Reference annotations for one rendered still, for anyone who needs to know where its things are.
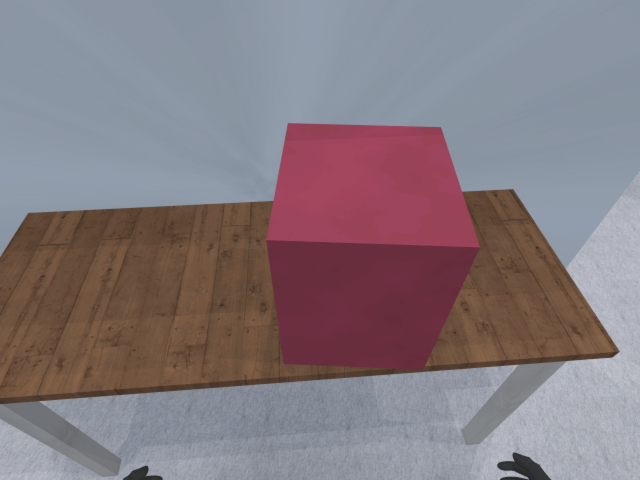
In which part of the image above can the carton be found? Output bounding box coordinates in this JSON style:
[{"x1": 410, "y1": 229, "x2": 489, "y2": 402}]
[{"x1": 266, "y1": 123, "x2": 480, "y2": 370}]

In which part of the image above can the table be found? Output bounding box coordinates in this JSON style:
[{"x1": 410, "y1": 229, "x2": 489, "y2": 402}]
[{"x1": 0, "y1": 189, "x2": 620, "y2": 477}]

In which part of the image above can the right robot hand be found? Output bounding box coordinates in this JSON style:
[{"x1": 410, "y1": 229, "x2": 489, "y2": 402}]
[{"x1": 497, "y1": 452, "x2": 551, "y2": 480}]

